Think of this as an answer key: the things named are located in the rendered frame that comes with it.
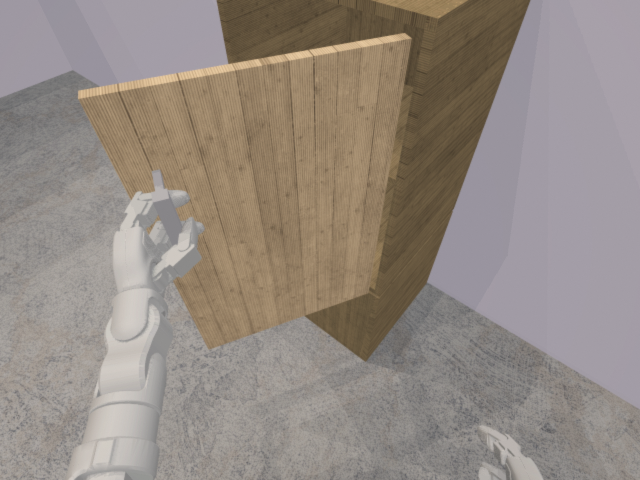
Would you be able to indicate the right robot hand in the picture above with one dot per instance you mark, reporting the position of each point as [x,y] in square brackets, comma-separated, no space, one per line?
[508,453]

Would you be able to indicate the robot left forearm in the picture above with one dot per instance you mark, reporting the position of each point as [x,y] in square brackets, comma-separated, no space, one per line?
[119,442]

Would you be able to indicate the handle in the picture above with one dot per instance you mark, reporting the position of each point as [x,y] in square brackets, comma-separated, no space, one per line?
[165,208]

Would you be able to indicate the left robot hand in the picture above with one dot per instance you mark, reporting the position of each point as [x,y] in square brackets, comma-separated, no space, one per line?
[135,253]

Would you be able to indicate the cupboard door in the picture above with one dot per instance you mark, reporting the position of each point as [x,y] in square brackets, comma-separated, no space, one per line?
[285,160]

